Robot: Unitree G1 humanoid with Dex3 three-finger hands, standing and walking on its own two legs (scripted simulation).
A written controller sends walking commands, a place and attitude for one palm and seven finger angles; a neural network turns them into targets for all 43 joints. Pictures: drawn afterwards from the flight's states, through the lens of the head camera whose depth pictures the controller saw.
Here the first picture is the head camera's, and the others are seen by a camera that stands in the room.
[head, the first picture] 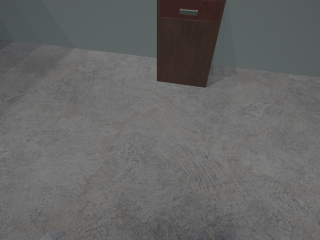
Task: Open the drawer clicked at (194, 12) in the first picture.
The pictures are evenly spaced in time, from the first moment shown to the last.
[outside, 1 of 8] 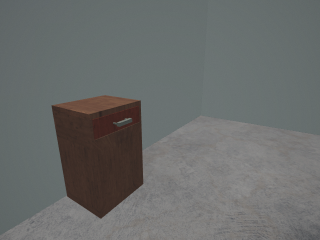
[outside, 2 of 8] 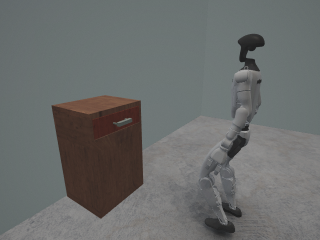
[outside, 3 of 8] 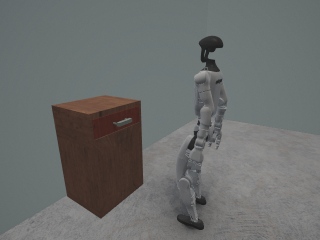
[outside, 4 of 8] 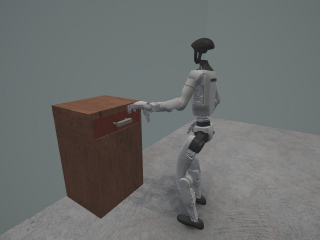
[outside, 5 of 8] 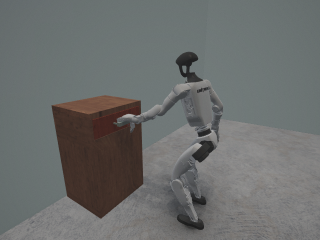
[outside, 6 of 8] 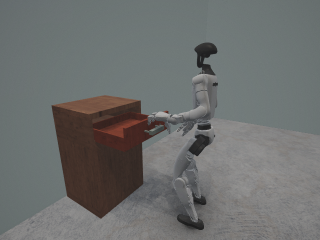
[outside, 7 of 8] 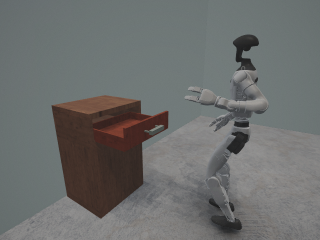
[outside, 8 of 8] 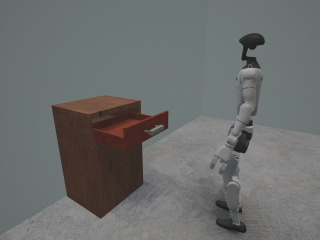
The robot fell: no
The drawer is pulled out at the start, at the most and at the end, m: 0.00 0.30 0.29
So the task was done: yes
